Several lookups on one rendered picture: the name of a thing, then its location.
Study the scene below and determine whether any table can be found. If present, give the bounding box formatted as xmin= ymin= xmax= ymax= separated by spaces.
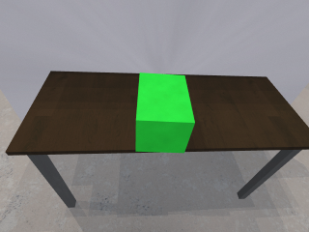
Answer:
xmin=5 ymin=71 xmax=309 ymax=208

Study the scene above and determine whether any carton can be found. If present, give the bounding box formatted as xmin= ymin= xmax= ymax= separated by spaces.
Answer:
xmin=135 ymin=72 xmax=195 ymax=154

